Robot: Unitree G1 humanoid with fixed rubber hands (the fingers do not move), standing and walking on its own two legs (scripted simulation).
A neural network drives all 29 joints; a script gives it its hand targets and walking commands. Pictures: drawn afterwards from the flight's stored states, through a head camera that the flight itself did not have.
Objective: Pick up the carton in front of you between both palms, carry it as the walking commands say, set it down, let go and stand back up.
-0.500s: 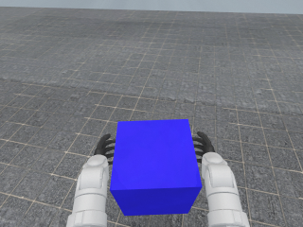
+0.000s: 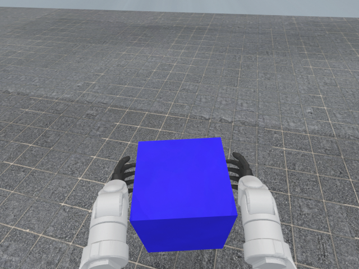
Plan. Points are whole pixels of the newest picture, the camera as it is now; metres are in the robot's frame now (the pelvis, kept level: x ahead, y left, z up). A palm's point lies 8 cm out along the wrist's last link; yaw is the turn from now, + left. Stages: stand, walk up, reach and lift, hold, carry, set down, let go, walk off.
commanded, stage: set down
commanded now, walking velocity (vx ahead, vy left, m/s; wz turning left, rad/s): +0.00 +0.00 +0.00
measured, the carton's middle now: (182, 197) +0.31 +0.00 -0.05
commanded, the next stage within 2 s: none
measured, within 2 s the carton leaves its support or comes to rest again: neither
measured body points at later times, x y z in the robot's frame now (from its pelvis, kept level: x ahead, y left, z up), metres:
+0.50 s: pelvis -0.02 +0.03 -0.06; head +0.20 -0.02 +0.33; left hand +0.38 +0.12 -0.16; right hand +0.35 -0.18 -0.16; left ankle -0.01 +0.16 -0.74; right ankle +0.06 -0.11 -0.74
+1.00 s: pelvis -0.06 +0.02 -0.19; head +0.20 -0.04 +0.17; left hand +0.44 +0.10 -0.28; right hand +0.39 -0.20 -0.29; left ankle -0.01 +0.16 -0.74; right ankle +0.06 -0.11 -0.74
